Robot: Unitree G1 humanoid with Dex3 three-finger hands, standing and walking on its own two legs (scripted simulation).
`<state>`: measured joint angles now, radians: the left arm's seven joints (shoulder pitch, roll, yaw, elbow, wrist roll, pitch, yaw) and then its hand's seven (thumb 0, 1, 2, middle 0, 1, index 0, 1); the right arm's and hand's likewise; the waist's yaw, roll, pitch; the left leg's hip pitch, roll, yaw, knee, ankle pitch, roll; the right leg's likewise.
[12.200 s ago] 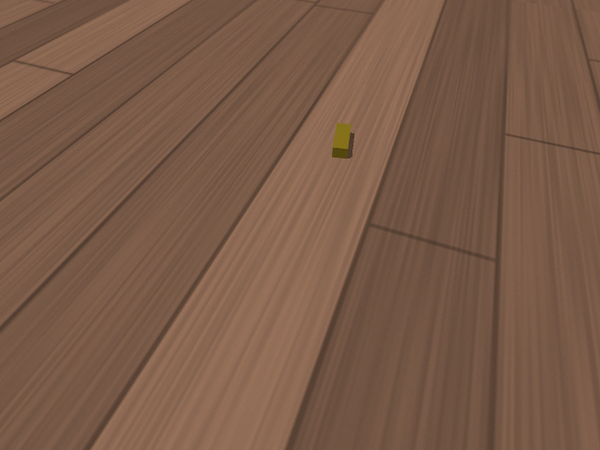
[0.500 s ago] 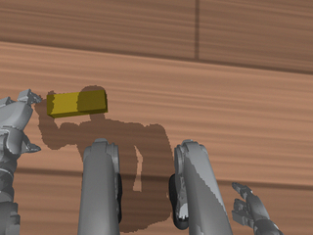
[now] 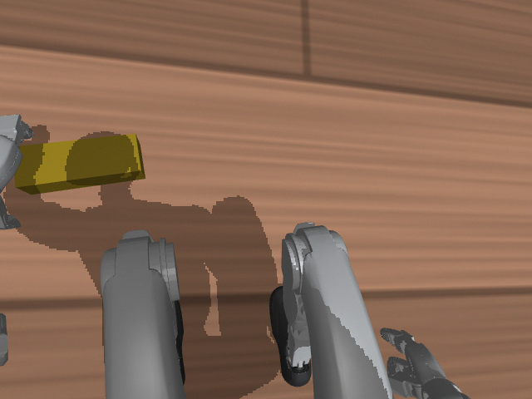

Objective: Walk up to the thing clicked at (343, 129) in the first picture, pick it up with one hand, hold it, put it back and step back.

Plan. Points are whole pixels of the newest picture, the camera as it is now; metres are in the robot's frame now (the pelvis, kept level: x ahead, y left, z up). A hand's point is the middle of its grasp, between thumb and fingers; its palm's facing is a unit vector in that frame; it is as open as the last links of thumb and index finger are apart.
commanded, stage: rise first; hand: left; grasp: from above
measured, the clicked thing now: (83, 164) +0.49 +0.32 -0.32
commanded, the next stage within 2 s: none
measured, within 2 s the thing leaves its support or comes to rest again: neither
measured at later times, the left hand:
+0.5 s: hand (20, 175) +0.42 +0.36 -0.18, palm faces -0.42 -0.10 -0.90, open 14.2 cm
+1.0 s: hand (26, 168) +0.44 +0.36 -0.20, palm faces -0.42 -0.11 -0.90, open 14.1 cm
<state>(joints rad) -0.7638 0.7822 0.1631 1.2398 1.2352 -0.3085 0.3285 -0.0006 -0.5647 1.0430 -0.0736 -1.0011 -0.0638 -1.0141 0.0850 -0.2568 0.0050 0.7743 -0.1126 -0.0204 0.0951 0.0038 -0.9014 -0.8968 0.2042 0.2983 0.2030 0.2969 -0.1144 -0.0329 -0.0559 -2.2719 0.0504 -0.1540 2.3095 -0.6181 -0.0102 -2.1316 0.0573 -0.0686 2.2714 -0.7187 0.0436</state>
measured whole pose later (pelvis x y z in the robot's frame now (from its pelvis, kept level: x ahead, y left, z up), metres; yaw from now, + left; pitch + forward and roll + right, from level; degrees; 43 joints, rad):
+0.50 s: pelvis +0.00 +0.00 -0.02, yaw -2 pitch +31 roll -9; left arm -0.81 0.85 0.20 1.33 1.25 -0.32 0.36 0.00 -0.54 1.00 -0.07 -1.04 -0.08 -1.03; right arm 0.08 -0.26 0.06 0.77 -0.15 0.00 0.12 0.00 -0.90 -0.90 0.20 0.30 0.20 0.30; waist -0.16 -0.05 -0.02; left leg -2.32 0.06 -0.19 2.40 -0.64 -0.02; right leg -2.18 0.08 -0.09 2.34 -0.73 0.05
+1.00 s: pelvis +0.01 +0.00 -0.03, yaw -3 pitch +31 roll -10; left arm -0.86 0.90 0.21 1.38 1.25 -0.31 0.36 0.00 -0.54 1.01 -0.08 -1.04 -0.08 -1.04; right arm 0.07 -0.26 0.09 0.75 -0.17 -0.01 0.13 0.00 -0.90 -0.89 0.20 0.30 0.20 0.30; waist -0.18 -0.06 0.01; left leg -2.34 0.06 -0.21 2.43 -0.65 -0.02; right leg -2.19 0.09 -0.11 2.36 -0.73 0.05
